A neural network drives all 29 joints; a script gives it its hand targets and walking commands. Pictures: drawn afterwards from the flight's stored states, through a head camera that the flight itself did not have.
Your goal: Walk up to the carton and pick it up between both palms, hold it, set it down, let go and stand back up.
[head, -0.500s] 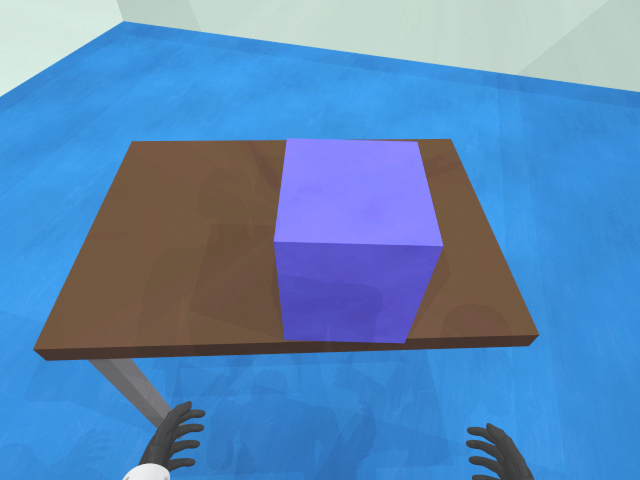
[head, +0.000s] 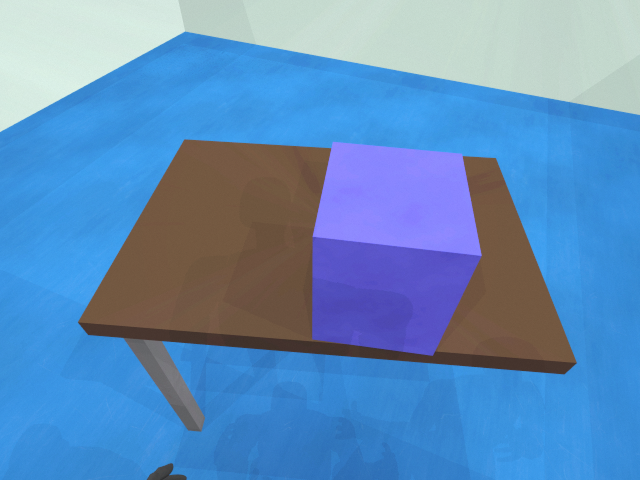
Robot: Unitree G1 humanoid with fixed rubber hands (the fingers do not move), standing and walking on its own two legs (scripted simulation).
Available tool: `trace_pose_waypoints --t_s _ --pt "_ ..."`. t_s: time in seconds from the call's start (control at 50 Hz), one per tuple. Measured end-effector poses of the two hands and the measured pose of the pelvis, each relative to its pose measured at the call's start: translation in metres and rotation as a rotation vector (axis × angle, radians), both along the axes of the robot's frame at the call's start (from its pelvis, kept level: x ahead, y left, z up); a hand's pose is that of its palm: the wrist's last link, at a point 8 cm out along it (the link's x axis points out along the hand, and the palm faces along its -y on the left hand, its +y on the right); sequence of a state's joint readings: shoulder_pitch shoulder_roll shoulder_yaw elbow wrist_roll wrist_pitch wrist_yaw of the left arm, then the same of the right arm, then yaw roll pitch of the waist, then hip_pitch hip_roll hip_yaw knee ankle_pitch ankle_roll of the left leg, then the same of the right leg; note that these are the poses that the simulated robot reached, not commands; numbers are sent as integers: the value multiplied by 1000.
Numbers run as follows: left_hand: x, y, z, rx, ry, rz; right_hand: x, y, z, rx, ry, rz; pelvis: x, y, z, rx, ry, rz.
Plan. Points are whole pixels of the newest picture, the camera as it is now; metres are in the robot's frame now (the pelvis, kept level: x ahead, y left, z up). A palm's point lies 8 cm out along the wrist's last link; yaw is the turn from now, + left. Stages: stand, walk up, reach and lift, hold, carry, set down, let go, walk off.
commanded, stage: stand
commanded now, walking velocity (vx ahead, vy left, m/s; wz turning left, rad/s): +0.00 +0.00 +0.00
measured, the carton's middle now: (383, 250) +0.46 -0.06 +0.01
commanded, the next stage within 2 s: none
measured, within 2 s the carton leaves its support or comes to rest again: neither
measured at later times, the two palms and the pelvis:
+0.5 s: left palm out of the picture -0.04 +0.25 -0.14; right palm out of the picture +0.04 -0.21 -0.12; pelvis -0.01 +0.02 +0.00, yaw +4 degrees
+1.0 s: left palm out of the picture -0.05 +0.21 -0.15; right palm out of the picture +0.03 -0.21 -0.14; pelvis +0.01 +0.00 +0.00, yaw +5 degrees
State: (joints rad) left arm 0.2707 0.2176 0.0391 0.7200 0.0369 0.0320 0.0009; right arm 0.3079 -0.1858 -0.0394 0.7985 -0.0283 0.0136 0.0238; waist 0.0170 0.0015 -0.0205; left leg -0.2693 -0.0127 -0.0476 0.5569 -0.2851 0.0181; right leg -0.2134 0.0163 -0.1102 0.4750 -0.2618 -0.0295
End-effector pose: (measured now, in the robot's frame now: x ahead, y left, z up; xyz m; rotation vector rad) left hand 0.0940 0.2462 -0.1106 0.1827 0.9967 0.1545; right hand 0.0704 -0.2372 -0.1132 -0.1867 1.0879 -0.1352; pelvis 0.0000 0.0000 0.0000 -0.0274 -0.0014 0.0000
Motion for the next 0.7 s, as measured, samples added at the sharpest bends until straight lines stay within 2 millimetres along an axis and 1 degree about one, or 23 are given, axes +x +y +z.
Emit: trace_pose_waypoints --t_s 0.08,0.16,0.24,0.34,0.52,0.6,0.7 --pt "-32 6 -9 -3 68 53 -4 6 -2 -3 13 12 -2 3 0 -4 3 19" --pt "-59 9 -16 -13 122 96 -7 13 -3 -6 20 22 -4 6 0 -6 4 34" --pt "-82 10 -21 -24 170 128 -11 19 -3 -8 29 28 -6 9 0 -7 5 44" --pt "-105 9 -26 -36 228 156 -19 24 -5 -6 51 25 -8 13 1 -6 9 53" --pt "-133 2 -28 -52 319 187 -34 29 -10 6 107 11 -7 15 4 1 16 65" --pt "-140 -3 -29 -60 349 198 -38 30 -13 13 131 5 -5 14 4 4 17 70" --pt "-144 -11 -30 -70 376 207 -41 29 -15 16 158 -2 -1 12 5 7 14 74"
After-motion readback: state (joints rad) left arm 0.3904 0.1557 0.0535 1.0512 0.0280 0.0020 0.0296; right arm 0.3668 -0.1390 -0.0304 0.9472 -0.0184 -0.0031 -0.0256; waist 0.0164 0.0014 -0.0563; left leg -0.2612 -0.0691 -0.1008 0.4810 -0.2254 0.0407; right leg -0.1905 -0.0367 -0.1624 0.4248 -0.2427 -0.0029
